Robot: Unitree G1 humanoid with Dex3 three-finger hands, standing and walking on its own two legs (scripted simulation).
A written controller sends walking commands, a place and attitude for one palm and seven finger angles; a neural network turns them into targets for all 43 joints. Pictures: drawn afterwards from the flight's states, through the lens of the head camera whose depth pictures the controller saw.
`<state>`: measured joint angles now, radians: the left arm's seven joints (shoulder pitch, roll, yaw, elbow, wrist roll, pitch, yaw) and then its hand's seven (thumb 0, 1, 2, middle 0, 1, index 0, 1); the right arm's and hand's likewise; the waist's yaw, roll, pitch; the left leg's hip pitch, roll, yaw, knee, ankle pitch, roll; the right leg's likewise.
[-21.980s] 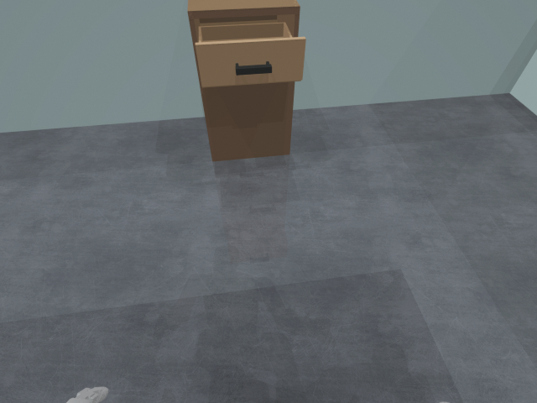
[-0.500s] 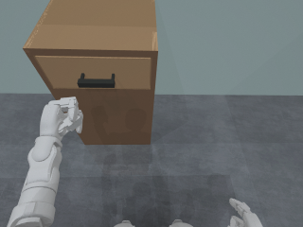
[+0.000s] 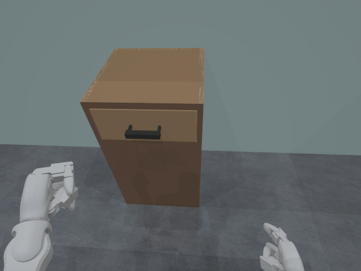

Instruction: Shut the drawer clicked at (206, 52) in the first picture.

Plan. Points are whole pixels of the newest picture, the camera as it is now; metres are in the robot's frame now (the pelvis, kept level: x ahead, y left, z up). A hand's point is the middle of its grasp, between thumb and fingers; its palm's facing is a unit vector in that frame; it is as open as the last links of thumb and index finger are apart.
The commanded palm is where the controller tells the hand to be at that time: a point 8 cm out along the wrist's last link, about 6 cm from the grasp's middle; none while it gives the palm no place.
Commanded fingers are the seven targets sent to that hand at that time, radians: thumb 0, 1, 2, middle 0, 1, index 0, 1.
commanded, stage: draw the hand back to the body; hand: left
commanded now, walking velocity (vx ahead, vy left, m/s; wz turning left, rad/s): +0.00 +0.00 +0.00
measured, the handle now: (143, 131) +0.62 +0.21 -0.10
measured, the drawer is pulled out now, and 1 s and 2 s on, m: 0.00 0.00 0.00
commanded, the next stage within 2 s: step back with the hand held close in 0.36 s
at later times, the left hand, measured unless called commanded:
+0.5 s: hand (47, 217) +0.16 +0.23 +0.15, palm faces +0.40 -0.83 -0.39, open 3.2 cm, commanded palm +0.11 +0.27 +0.18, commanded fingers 0.00 0.90 0.90 -1.40 -1.60 -1.40 -1.60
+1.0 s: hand (27, 223) +0.15 +0.25 +0.15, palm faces +0.31 -0.81 -0.50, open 3.2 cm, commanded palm +0.09 +0.29 +0.18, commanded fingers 0.00 0.90 0.90 -1.40 -1.60 -1.40 -1.60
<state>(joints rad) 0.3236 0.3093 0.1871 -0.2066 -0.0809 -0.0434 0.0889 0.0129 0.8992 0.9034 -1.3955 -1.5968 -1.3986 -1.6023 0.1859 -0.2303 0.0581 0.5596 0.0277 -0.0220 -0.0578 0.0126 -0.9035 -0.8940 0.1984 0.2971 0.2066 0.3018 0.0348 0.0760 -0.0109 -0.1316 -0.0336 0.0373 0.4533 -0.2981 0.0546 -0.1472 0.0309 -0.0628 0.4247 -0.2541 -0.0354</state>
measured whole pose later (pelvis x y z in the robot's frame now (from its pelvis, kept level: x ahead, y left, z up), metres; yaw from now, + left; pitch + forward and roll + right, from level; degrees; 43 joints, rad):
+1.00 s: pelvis -0.05 +0.02 +0.00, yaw -1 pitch +1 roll -1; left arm 0.63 0.39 0.37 -0.53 -0.04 -0.21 0.12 0.01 0.89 0.90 -1.40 -1.60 -1.40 -1.60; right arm 0.18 -0.23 -0.02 0.56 0.01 -0.01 -0.07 0.01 -0.91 -0.89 0.20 0.30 0.20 0.30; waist -0.01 0.03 0.02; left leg -0.28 -0.05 0.07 0.49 -0.24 0.08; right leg -0.30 0.01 -0.04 0.47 -0.19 -0.01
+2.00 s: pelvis -0.14 +0.00 -0.01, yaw -1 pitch +3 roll -3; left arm 0.61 0.40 0.39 -0.63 -0.04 -0.31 0.11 0.01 0.89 0.90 -1.40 -1.60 -1.41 -1.60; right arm 0.12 -0.18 0.01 0.59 -0.02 -0.10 -0.05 0.01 -0.90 -0.89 0.20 0.30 0.21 0.30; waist -0.01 0.00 0.06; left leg -0.49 0.01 0.03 0.54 -0.10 0.06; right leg -0.32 0.10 0.04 0.54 -0.27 -0.02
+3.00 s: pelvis -0.33 -0.02 -0.01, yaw -1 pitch -1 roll -1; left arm 0.62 0.37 0.36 -0.53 -0.01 -0.22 0.15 0.01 0.89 0.90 -1.40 -1.60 -1.41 -1.60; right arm 0.27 -0.20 0.00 0.65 0.00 -0.10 -0.07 0.01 -0.90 -0.89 0.20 0.30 0.21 0.30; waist -0.02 0.00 -0.04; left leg -0.35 0.01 0.02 0.70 -0.35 0.02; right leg -0.26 0.02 -0.05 0.53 -0.26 -0.04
